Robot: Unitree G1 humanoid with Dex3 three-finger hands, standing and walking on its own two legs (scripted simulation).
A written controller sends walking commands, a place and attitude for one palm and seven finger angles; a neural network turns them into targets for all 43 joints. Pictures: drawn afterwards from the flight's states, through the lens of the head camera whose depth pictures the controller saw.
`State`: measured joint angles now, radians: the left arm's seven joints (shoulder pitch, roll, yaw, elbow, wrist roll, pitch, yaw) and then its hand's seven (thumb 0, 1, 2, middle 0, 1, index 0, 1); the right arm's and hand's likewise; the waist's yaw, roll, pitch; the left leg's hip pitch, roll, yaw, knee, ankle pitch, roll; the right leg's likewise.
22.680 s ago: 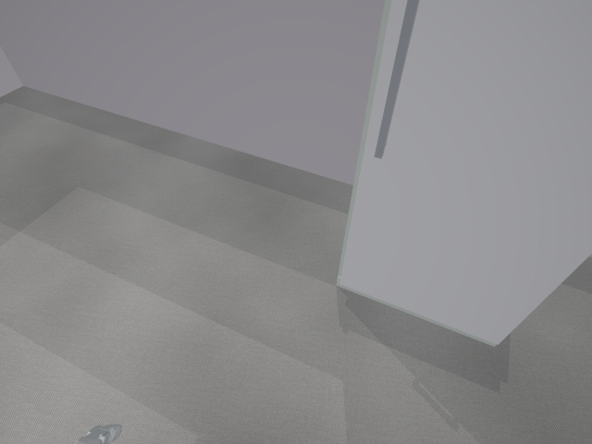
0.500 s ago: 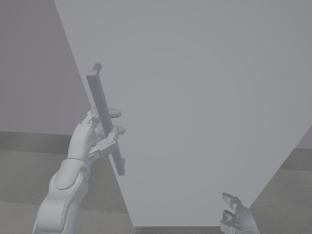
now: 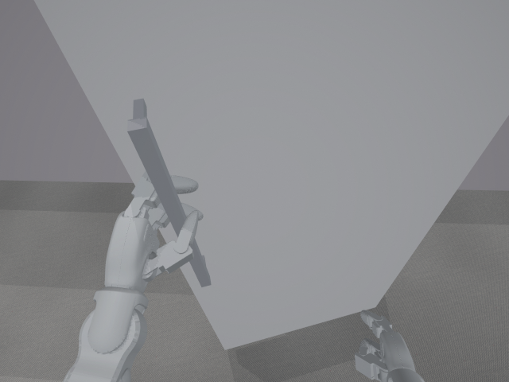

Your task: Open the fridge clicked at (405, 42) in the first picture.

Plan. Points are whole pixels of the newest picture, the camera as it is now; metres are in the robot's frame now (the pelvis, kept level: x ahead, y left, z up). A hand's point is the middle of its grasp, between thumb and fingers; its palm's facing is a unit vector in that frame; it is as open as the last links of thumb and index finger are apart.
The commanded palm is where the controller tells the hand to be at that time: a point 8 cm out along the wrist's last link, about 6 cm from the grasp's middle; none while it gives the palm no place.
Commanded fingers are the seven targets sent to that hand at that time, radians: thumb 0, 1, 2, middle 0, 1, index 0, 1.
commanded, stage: walk backward, drawing the door open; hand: left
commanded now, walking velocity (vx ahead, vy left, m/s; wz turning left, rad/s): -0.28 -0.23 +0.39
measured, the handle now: (181, 217) +0.31 +0.11 +0.13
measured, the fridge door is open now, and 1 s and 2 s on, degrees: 18 33 49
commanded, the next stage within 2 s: none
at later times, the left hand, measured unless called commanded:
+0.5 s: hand (217, 328) +0.16 +0.04 +0.15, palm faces +0.07 -0.98 -0.21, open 6.9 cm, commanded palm +0.13 +0.09 +0.16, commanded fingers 0.00 0.90 0.90 -0.45 -1.40 -0.45 -1.40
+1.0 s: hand (247, 329) +0.16 +0.01 +0.15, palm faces +0.58 -0.79 -0.20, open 6.2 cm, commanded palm +0.10 +0.03 +0.16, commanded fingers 0.00 0.90 0.90 -0.45 -1.40 -0.45 -1.40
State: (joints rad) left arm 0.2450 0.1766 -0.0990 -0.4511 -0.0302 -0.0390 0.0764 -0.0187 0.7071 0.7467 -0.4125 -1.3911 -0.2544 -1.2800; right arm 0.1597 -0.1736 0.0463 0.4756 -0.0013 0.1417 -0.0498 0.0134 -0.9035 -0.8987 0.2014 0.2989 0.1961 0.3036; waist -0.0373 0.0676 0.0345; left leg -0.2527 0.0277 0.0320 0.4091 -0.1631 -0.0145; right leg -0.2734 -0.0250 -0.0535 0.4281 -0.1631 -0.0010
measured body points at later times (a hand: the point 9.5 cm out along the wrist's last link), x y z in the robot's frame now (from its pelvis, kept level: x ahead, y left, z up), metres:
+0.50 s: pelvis -0.09 -0.08 -0.01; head -0.05 -0.07 +0.43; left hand +0.15 +0.09 +0.16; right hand +0.11 -0.26 -0.12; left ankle -0.11 +0.06 -0.67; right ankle +0.04 -0.11 -0.74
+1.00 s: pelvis -0.03 -0.26 -0.01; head +0.07 -0.20 +0.42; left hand +0.12 +0.05 +0.16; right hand +0.27 -0.32 -0.12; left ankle -0.18 -0.13 -0.68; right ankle +0.04 -0.36 -0.74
